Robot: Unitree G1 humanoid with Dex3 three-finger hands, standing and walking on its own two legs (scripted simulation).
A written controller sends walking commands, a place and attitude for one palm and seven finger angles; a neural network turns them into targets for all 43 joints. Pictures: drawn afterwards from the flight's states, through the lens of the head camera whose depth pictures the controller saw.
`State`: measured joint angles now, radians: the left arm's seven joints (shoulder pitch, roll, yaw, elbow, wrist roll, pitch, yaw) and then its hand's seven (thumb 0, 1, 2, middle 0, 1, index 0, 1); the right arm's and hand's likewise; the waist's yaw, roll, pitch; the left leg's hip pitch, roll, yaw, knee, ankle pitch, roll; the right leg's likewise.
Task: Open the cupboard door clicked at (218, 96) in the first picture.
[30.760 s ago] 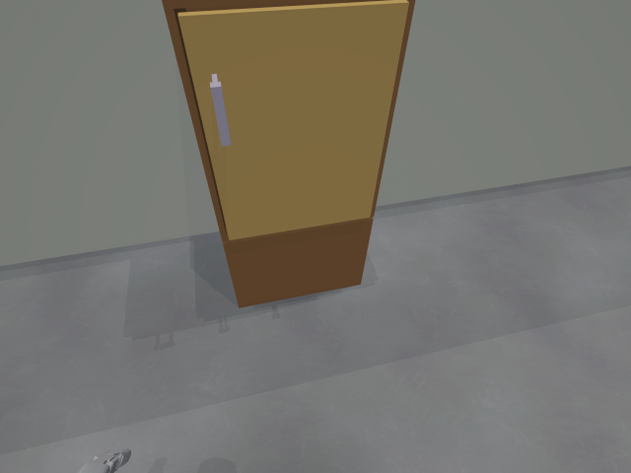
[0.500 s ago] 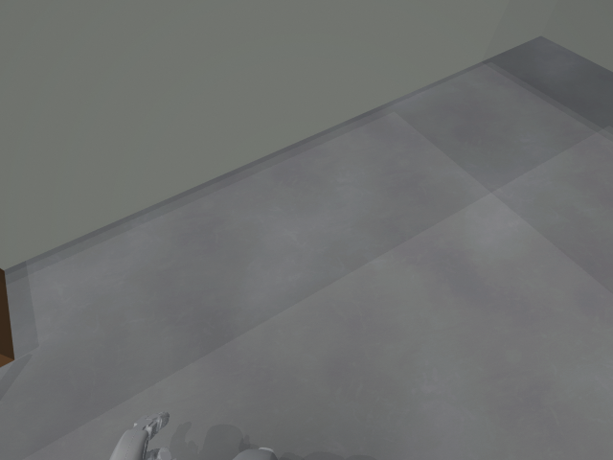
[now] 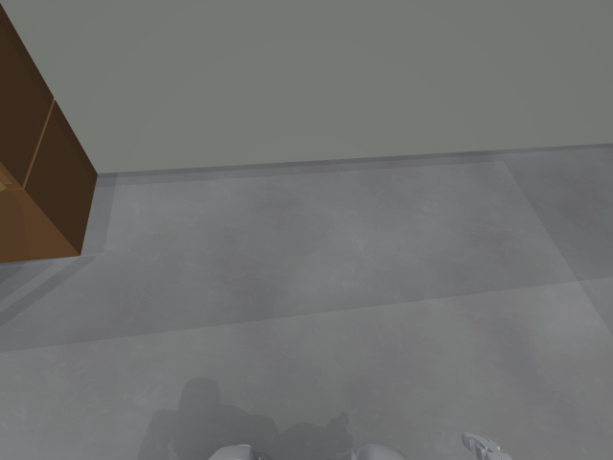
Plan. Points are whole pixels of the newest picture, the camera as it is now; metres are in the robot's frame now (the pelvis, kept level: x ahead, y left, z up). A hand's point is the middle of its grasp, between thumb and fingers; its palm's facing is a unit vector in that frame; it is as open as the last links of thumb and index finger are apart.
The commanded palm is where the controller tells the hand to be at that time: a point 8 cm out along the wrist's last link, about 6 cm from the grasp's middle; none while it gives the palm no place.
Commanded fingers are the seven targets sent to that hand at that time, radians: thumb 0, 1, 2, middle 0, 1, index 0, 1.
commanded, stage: turn to face it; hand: left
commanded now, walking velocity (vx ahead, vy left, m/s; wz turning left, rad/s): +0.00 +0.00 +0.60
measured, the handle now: out of the picture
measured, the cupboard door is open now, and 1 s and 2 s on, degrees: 42 42 42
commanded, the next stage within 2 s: take the last steps up to it in 1.42 s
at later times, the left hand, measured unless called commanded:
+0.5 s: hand out of the picture +0.07 +0.15 -0.13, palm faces +0.26 -0.92 -0.28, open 7.3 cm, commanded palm none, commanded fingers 0.00 0.90 0.90 -0.20 -0.30 -0.20 -0.30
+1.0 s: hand out of the picture -0.04 +0.20 -0.16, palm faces +0.60 -0.76 -0.25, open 7.4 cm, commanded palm none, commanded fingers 0.00 0.90 0.90 -0.20 -0.30 -0.20 -0.30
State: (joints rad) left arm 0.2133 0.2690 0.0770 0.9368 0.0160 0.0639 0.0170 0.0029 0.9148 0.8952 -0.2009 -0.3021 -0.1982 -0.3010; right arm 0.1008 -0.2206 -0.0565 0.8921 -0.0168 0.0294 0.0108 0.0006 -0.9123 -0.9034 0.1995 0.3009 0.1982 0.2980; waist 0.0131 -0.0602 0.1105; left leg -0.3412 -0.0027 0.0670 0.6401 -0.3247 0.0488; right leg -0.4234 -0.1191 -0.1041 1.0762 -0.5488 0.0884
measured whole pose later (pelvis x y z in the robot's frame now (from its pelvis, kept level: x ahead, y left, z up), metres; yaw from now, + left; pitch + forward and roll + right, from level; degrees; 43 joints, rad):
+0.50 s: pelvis +0.02 -0.06 +0.01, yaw +17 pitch +1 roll +2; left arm 0.16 0.18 0.03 0.87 0.01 0.01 0.02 0.00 0.91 0.90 -0.20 -0.30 -0.20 -0.30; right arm 0.19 -0.26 -0.10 0.96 -0.01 0.08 0.02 0.00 -0.91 -0.90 0.20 0.30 0.20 0.30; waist -0.04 0.04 0.09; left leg -0.53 -0.03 -0.03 1.17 -0.41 -0.05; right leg -0.23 -0.06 -0.12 0.52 -0.31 -0.03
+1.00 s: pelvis +0.03 -0.02 +0.01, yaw +35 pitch +1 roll +0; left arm 0.18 0.27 0.08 0.92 0.01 0.05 0.01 0.00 0.91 0.90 -0.20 -0.30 -0.20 -0.30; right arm 0.12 -0.21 -0.04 0.91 -0.02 0.02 -0.01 0.00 -0.91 -0.90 0.20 0.30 0.20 0.30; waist 0.02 -0.04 0.10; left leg -0.27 -0.02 0.02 0.52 -0.27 0.04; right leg -0.50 -0.10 -0.03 1.13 -0.43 0.10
